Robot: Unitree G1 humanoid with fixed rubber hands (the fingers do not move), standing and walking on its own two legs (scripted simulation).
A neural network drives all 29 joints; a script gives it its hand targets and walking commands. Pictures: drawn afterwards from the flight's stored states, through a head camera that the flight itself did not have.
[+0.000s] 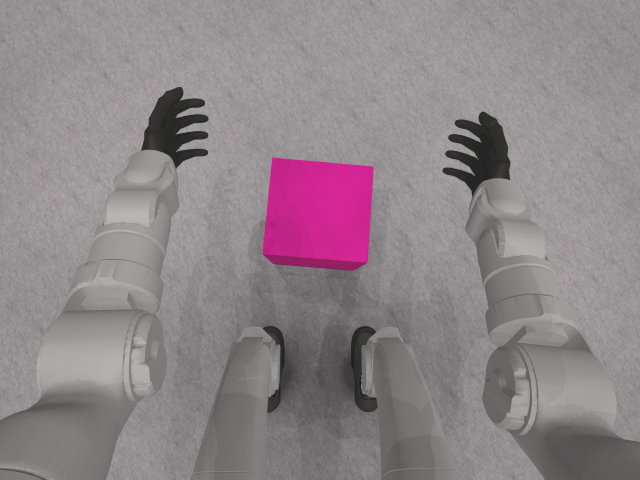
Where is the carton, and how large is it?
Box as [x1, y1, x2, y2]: [262, 158, 373, 270]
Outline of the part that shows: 272,158 262,253 273,263 352,270 367,262 373,166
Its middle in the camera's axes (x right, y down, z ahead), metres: +0.00 -0.05 +0.90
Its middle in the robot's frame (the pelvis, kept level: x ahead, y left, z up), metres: +0.48 +0.00 -0.52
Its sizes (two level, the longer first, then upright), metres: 0.210 0.200 0.250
